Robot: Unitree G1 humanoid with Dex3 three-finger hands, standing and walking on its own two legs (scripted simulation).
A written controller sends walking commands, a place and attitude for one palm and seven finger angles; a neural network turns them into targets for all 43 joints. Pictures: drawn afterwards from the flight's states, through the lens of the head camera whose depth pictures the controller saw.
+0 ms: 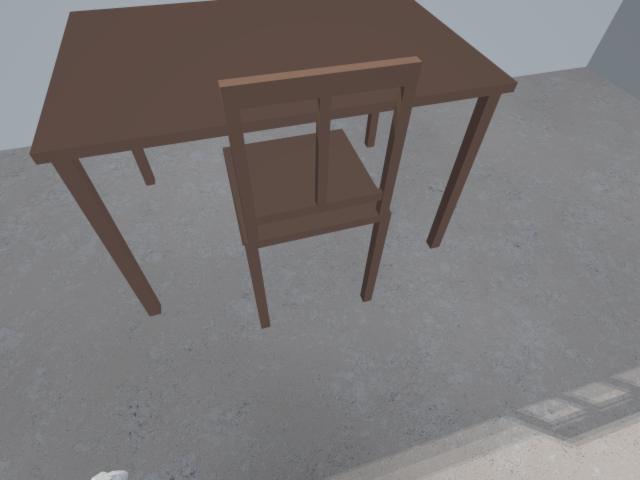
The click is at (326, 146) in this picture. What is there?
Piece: chair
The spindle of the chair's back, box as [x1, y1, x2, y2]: [315, 97, 331, 205]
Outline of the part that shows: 331,97 318,98 316,100 315,201 317,205 326,203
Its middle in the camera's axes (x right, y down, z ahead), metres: +0.00 -0.19 +0.87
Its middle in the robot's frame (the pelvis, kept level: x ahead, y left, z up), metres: +0.77 +0.04 -0.07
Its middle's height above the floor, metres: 0.70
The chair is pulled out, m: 0.00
